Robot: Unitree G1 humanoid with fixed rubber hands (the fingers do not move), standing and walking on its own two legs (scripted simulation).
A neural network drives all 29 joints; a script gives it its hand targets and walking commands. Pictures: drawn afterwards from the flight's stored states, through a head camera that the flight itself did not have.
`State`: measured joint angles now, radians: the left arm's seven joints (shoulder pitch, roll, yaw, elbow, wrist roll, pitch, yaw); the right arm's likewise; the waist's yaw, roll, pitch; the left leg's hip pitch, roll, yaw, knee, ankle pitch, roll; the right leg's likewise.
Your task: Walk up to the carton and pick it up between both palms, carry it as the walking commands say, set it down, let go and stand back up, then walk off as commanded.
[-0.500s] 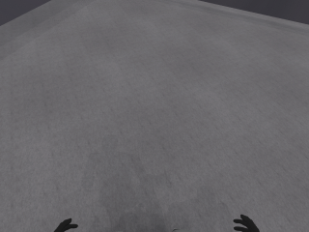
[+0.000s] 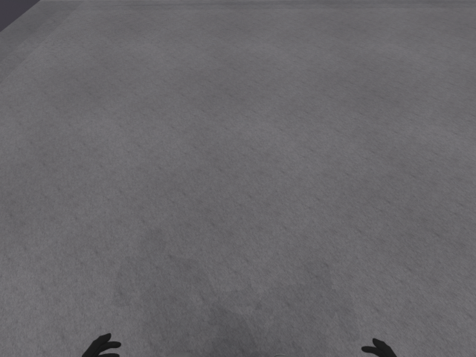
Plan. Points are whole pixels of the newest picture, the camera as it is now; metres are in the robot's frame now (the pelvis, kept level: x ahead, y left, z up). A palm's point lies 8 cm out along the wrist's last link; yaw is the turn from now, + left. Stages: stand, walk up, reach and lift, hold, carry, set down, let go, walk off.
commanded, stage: walk up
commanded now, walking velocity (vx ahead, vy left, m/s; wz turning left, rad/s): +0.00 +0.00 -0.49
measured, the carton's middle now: out of the picture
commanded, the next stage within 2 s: none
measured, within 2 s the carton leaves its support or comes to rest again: neither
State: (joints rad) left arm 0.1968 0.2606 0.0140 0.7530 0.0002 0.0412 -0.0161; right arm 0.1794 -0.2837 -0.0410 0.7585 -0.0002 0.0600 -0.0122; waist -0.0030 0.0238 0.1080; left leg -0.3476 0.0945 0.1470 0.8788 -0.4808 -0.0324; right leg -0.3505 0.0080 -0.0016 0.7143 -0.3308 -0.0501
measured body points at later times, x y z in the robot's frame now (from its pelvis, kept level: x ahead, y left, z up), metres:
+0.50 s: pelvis -0.02 +0.02 +0.01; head +0.02 +0.03 +0.45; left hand +0.14 +0.24 -0.13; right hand +0.05 -0.28 -0.09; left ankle -0.01 +0.11 -0.72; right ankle -0.05 -0.12 -0.64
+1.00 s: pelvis -0.06 -0.05 +0.01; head -0.01 -0.07 +0.46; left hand +0.16 +0.14 -0.11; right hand -0.07 -0.34 -0.11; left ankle -0.03 +0.07 -0.69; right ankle -0.05 -0.14 -0.72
